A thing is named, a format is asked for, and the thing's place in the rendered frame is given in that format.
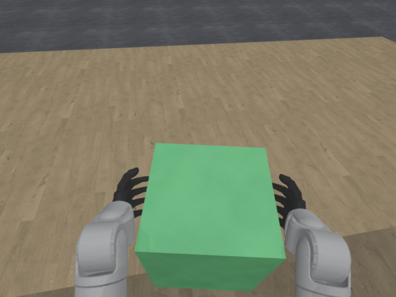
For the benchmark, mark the robot left hand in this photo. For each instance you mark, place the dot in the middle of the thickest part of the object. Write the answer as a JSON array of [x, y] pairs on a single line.
[[126, 193]]

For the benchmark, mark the robot right hand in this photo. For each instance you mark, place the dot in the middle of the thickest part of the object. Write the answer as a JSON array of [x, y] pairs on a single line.
[[293, 198]]

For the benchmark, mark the left robot forearm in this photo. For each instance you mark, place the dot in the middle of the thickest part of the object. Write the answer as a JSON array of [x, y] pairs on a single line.
[[101, 256]]

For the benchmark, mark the right robot forearm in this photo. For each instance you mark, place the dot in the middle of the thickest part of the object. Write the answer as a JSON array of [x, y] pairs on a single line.
[[323, 259]]

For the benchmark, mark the carton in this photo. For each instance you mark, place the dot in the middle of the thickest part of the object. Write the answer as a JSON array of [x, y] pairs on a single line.
[[209, 219]]

